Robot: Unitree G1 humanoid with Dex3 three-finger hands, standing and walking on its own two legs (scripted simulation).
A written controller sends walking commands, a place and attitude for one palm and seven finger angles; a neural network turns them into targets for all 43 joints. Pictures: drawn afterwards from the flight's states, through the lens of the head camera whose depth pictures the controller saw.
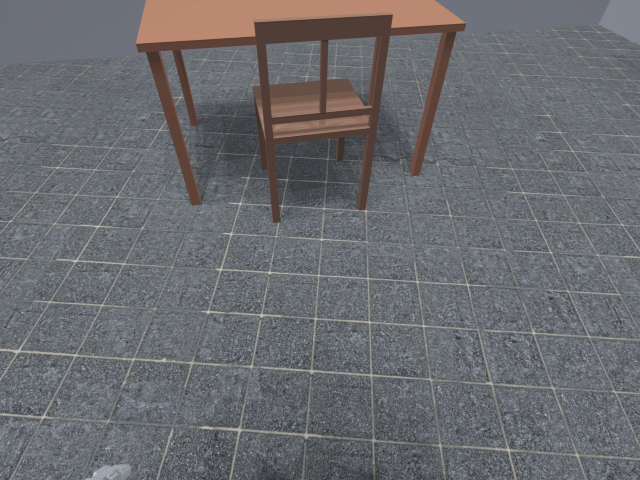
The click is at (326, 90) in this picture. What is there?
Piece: chair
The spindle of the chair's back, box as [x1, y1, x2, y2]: [319, 40, 327, 112]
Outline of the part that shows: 321,40 319,110 320,112 325,112 327,40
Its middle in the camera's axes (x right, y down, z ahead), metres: +0.01 -0.55 +1.33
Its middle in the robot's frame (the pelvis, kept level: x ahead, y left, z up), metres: +1.36 +0.06 -0.12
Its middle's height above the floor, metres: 0.65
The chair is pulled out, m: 0.00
